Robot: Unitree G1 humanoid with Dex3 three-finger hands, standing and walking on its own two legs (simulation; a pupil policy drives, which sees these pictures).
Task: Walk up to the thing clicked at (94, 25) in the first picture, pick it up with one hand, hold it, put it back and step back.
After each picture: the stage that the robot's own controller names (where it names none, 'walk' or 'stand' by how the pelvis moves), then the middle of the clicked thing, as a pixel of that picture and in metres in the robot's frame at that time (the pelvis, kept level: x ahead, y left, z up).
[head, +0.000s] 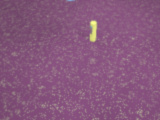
stand; (93, 31) +1.51 -0.11 -0.65
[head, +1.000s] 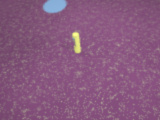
walk; (76, 43) +1.38 +0.18 -0.64
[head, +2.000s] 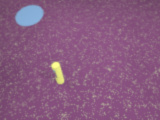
walk; (58, 73) +0.87 +0.29 -0.65
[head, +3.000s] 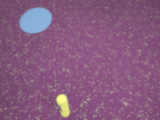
walk; (63, 106) +0.52 +0.19 -0.62
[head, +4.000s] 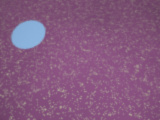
stand; out of the picture +0.35 +0.19 -0.64
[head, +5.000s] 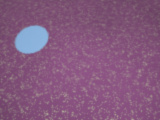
stand; out of the picture +0.35 +0.18 -0.66
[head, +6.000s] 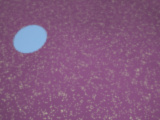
stand; out of the picture +0.35 +0.19 -0.66
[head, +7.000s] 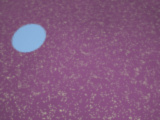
stand; out of the picture +0.34 +0.20 -0.66
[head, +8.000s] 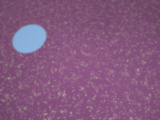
go down; out of the picture +0.34 +0.19 -0.66
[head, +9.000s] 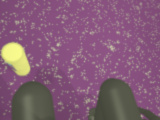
go down; (18, 62) +0.43 +0.24 -0.26
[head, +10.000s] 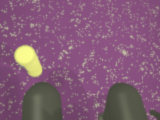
approach; (30, 63) +0.42 +0.23 -0.26
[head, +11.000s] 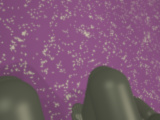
close in; out of the picture +0.39 +0.28 -0.16
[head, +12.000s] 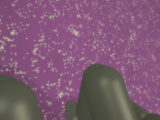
close; out of the picture +0.40 +0.29 -0.15
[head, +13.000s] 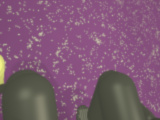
lift; out of the picture +0.31 +0.27 -0.13
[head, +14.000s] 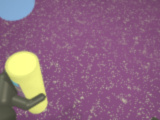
lift; (31, 88) +0.31 +0.17 +0.05
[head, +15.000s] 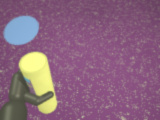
hold; (41, 87) +0.33 +0.15 +0.05
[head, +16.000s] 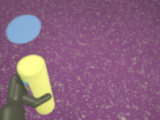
crouch; (39, 89) +0.32 +0.16 +0.04
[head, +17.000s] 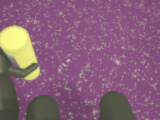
crouch; (24, 58) +0.42 +0.19 -0.05
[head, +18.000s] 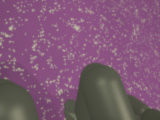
lower; out of the picture +0.40 +0.29 -0.16
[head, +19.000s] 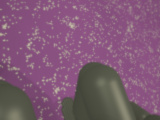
lower; out of the picture +0.42 +0.30 -0.16
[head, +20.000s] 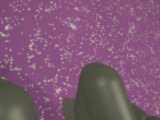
lower; out of the picture +0.41 +0.30 -0.16
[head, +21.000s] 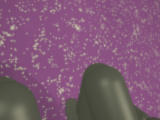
lower; out of the picture +0.39 +0.30 -0.16
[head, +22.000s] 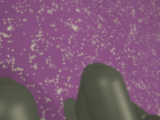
loosen; out of the picture +0.39 +0.29 -0.16
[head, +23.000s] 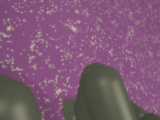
withdraw; out of the picture +0.38 +0.29 -0.16
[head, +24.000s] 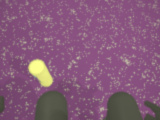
walk; (42, 74) +0.43 +0.23 -0.35
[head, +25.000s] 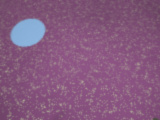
stand; out of the picture +0.36 +0.19 -0.59
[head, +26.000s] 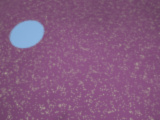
stand; out of the picture +0.36 +0.20 -0.60
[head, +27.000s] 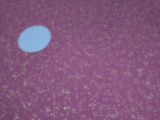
stand; out of the picture +0.38 +0.18 -0.65
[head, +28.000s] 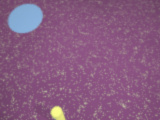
walk; (59, 117) +0.40 +0.19 -0.63
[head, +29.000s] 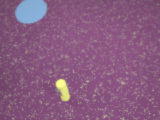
walk; (63, 90) +0.60 +0.22 -0.63
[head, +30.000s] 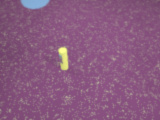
walk; (63, 59) +0.95 +0.17 -0.63
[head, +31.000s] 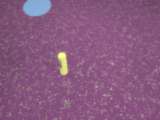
stand; (63, 64) +0.96 +0.20 -0.64
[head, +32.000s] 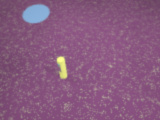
stand; (62, 68) +0.98 +0.23 -0.66
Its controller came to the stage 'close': yes
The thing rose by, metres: 0.68
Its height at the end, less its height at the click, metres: +0.00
